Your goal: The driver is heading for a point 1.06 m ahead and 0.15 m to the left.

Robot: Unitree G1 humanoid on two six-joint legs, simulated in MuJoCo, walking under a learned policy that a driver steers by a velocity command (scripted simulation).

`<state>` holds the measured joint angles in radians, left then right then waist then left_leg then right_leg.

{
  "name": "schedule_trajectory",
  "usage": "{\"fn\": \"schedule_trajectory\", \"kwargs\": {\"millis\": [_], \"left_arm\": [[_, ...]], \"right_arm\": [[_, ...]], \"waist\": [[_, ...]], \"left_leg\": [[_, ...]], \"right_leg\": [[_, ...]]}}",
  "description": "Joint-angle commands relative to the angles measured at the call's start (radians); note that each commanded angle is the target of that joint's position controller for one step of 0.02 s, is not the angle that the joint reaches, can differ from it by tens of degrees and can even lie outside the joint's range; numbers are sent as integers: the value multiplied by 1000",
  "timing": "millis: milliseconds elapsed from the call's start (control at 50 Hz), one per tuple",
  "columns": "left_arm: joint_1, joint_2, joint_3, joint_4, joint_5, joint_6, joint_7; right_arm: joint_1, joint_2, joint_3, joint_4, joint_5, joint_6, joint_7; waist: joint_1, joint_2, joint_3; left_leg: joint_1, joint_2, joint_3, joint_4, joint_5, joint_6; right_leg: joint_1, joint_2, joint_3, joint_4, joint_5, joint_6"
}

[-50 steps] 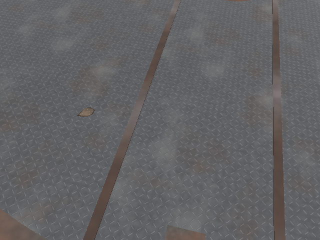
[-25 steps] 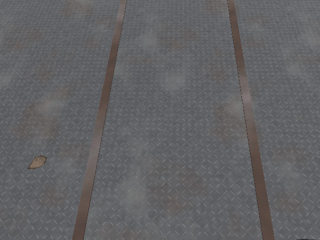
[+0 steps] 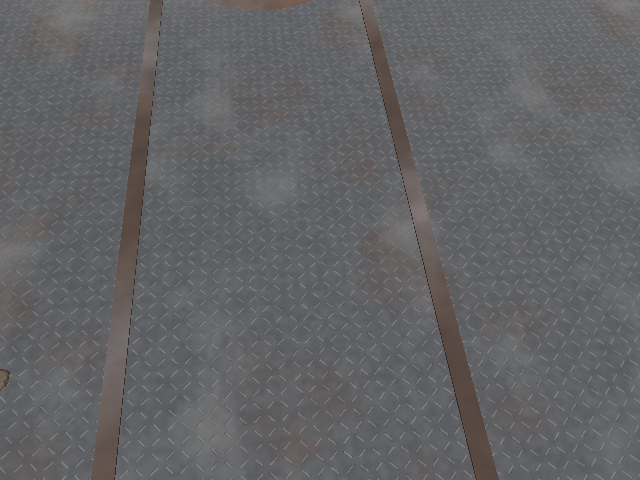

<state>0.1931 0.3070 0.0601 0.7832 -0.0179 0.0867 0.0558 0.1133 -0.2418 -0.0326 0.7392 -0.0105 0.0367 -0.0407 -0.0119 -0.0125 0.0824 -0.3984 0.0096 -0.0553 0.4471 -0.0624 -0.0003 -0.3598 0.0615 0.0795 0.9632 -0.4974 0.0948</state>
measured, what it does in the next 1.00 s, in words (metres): steps on the spot: right foot, then left foot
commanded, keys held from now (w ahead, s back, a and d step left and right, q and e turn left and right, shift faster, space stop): no key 1.00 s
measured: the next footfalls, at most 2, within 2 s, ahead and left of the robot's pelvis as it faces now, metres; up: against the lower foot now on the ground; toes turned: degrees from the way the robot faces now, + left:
right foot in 0.10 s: -0.02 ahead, -0.13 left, +0.00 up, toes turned +2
left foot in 0.40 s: -0.01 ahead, +0.12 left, +0.00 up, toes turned -3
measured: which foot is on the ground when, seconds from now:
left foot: down 0.00-0.12, up 0.14-0.38, down 0.40-1.00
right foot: up 0.00-0.08, down 0.10-1.00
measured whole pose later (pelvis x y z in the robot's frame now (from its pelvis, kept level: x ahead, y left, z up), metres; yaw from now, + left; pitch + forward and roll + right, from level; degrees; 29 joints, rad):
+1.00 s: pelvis -0.06 -0.02 +0.00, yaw +0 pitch -2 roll +0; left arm 0.23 0.22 0.02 1.04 0.00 0.00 0.03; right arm 0.22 -0.22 -0.03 1.08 0.00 0.00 -0.05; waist 0.00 0.00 0.05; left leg -0.21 0.02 -0.06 0.48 -0.24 -0.04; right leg -0.19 0.02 0.01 0.49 -0.26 -0.01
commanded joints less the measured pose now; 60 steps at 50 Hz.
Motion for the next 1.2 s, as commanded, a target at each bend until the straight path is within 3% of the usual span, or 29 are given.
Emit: {"fn": "schedule_trajectory", "kwargs": {"millis": [20, 60, 80, 100, 120, 140, 160, 200, 240, 280, 320, 340, 380, 400, 420, 440, 480, 560, 720, 1200], "left_arm": [[102, 71, 16, -20, 5, -17, -15], [183, 65, 20, 26, 11, -23, -33], [202, 52, 18, 46, 19, -25, -41], [203, 72, 19, 41, 35, -29, -45], [196, 147, 32, 30, 51, -34, -45], [114, 155, 28, -3, 94, -58, -51], [48, 130, 18, -8, 99, -84, -44], [-30, 69, 0, -2, 50, -118, -31], [-23, 21, -19, 20, 31, -128, -29], [25, 24, -21, 47, 25, -124, -28], [70, 57, -13, 69, 24, -113, -25], [83, 69, -9, 78, 23, -107, -26], [92, 77, -4, 96, 10, -100, -30], [109, 77, -3, 102, 11, -107, -35], [141, 75, -1, 105, 26, -119, -46], [133, 76, 2, 109, 22, -125, -52], [41, 49, -5, 104, 16, -119, -46], [20, 34, -5, 119, 25, -95, -34], [12, 35, -7, 163, 26, -90, -27], [92, 1, -28, 258, 18, -97, -21]], "right_arm": [[31, -186, -55, -30, 8, 1, -17], [37, -194, -60, -11, 24, 8, -20], [52, -181, -59, 2, 28, 8, -19], [87, -156, -55, 19, 20, 3, -12], [52, -94, -42, -14, -2, -12, -3], [-53, -157, -65, -33, 13, -22, -5], [-50, -182, -82, -13, 29, -23, -7], [51, -141, -80, 57, 8, -10, -12], [89, -118, -75, 89, 1, -10, -11], [66, -91, -61, 93, 8, -18, -5], [10, -81, -48, 81, 17, -25, -1], [13, -88, -46, 84, 22, -27, 0], [69, -109, -45, 114, 20, -26, 0], [92, -142, -50, 128, 14, -23, -3], [111, -190, -58, 138, 11, -17, -9], [122, -193, -63, 159, 19, -13, -7], [115, -119, -46, 176, 4, -13, -1], [94, -124, -43, 206, 7, -28, -6], [97, -111, -30, 258, 5, -39, -10], [157, -68, -3, 339, 9, -42, -8]], "waist": [[-23, 266, -204], [4, 235, -172], [10, 198, -131], [5, 85, -109], [-1, -191, -94], [51, -206, -14], [17, -149, 23], [-27, -151, 10], [-32, -135, -16], [-3, -128, -47], [39, -132, -54], [43, -130, -60], [19, -97, -66], [24, -69, -82], [53, -1, -112], [49, 48, -127], [9, 21, -104], [19, 38, -71], [14, 15, -24], [14, 17, -27]], "left_leg": [[213, 208, -245, -178, -190, 187], [132, 194, -235, -184, -319, 149], [71, 157, -201, -163, -377, 112], [-15, 103, -134, -59, -420, 55], [-107, -34, 31, 134, -438, -9], [-68, -29, -32, 259, -458, -19], [-42, -26, -75, 360, -396, -12], [-57, -19, -93, 432, -298, -34], [-29, 4, -79, 439, -272, -68], [-2, 32, -40, 332, -269, -90], [28, 29, -7, 208, -304, -98], [53, 24, 5, 141, -308, -97], [164, 28, 6, -73, -76, -81], [238, 46, -22, -84, 63, -66], [322, 76, -40, -17, 218, -45], [313, 61, -20, 14, 158, -20], [267, 50, -22, -37, 44, -25], [232, 39, -12, -43, 9, -33], [194, 27, -7, -53, -100, -27], [176, 6, 2, -40, -89, -13]], "right_leg": [[84, -34, -63, -234, 35, -31], [189, -24, -112, -438, 163, -85], [220, -11, -119, -518, 195, -123], [252, -87, -11, -588, 170, -167], [172, -318, 253, -683, 159, -271], [-63, -417, 381, -788, 61, -355], [-81, -365, 323, -798, 27, -332], [19, -275, 205, -758, 162, -254], [98, -244, 136, -704, 404, -236], [191, -226, 103, -650, 551, -233], [247, -233, 116, -606, 665, -242], [264, -238, 129, -588, 704, -246], [260, -224, 133, -569, 733, -220], [238, -212, 132, -571, 718, -199], [191, -176, 108, -576, 671, -178], [191, -132, 55, -592, 623, -159], [192, -108, 8, -570, 486, -149], [181, -91, -5, -582, 395, -140], [136, -82, -12, -605, 228, -127], [136, -75, -40, -579, 290, -117]]}}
